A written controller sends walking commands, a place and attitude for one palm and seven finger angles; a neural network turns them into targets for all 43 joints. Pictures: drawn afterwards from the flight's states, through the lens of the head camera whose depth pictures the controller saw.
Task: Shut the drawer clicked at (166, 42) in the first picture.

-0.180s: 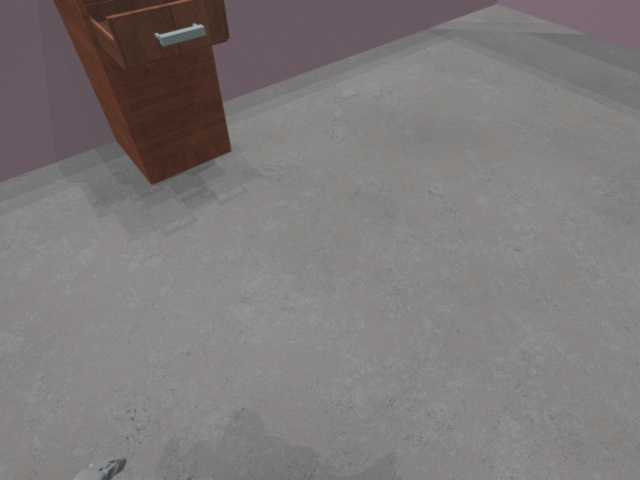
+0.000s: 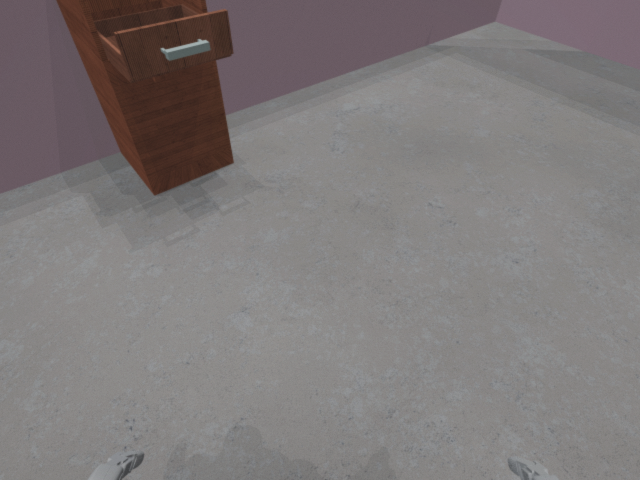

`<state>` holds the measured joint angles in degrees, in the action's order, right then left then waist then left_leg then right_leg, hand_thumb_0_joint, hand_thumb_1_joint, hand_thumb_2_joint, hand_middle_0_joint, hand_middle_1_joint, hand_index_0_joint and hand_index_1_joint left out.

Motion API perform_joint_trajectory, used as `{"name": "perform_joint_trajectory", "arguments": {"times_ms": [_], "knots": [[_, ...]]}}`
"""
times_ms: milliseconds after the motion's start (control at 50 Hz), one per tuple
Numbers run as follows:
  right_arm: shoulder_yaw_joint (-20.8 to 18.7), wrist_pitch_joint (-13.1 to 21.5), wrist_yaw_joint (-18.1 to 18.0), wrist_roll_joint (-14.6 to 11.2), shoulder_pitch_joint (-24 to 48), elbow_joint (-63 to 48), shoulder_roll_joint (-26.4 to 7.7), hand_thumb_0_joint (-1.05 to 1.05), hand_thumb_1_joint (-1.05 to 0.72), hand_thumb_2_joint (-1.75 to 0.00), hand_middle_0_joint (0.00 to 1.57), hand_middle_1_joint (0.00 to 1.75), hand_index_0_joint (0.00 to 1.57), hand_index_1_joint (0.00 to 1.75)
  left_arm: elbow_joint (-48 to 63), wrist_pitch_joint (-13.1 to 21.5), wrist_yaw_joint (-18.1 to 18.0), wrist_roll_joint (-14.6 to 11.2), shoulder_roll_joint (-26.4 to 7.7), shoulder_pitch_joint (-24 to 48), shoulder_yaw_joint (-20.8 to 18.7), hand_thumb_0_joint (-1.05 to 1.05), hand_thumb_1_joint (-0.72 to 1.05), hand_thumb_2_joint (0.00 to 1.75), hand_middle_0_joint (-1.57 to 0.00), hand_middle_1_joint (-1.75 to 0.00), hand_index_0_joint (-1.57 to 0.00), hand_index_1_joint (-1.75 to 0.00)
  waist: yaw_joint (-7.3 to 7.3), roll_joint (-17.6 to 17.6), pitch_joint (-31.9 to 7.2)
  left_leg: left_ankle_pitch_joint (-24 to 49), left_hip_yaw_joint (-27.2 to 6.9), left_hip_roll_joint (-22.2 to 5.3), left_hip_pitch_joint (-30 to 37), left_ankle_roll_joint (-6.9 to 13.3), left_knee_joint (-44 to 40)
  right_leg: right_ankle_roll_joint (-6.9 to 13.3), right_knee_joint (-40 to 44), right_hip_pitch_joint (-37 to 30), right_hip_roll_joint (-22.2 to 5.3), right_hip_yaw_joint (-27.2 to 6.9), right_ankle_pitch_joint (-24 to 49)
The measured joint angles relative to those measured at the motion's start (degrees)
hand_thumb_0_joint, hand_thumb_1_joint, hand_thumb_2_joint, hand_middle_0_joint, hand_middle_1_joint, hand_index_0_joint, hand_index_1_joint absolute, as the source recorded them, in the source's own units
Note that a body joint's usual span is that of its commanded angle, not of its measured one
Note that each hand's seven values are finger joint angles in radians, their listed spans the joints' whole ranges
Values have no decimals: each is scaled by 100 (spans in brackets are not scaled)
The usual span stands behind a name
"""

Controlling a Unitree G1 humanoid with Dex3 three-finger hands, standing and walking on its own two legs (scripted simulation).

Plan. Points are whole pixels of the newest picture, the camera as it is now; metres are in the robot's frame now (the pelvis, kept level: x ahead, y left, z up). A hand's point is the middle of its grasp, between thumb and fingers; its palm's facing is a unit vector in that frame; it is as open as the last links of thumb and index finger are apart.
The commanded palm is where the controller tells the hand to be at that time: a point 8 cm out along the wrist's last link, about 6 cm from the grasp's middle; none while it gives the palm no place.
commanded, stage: stand and wait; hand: left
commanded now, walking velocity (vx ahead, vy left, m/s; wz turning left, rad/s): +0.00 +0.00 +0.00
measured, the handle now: (184, 47) +1.39 +0.54 -0.05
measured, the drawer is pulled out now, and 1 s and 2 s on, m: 0.22 0.22 0.22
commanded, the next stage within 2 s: look at it before walking up in 0.86 s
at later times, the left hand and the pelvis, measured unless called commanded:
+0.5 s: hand out of the picture +0.05 +0.24 -0.15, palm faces -0.02 -0.94 -0.34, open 7.4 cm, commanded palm none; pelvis -0.02 -0.01 +0.01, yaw +0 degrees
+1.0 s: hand out of the picture +0.04 +0.23 -0.15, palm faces -0.03 -0.94 -0.33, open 7.4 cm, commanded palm none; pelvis -0.04 -0.02 +0.01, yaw +0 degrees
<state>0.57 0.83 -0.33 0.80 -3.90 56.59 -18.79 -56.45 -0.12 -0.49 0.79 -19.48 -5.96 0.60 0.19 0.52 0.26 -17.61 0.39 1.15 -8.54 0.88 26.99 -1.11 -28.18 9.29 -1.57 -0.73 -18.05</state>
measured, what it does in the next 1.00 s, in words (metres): stands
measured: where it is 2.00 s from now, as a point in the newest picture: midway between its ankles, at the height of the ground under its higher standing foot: outside the picture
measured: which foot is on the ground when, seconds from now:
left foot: down 0.00-1.00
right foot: down 0.00-1.00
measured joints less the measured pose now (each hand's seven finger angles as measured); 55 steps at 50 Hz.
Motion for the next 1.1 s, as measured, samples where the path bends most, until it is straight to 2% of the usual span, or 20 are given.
{"name": "perform_joint_trajectory", "arguments": {"times_ms": [160,440,1100], "knots": [[-2,-6,-1,-6,-21,152,40,0,-90,-90,21,30,20,30,-109,2,17,4,71,-108,-5,1,90,90,-20,-30,-20,-30,23,18,43,123,-17,-50,90,-48,-175,43,172,-89,49,20,121],[-11,-43,-8,-38,-333,588,-61,0,-90,-90,21,30,20,30,-463,-5,23,-15,-11,-281,-46,1,90,90,-20,-30,-20,-30,5,-21,198,350,-43,-116,162,-112,-411,102,407,-161,114,48,346],[6,-2,37,-41,-361,760,-22,0,-90,-90,21,30,20,30,-582,52,55,3,42,-218,-13,1,90,90,-20,-30,-20,-30,-21,-33,150,625,-22,-175,80,-157,-599,139,599,-67,172,26,637]]}}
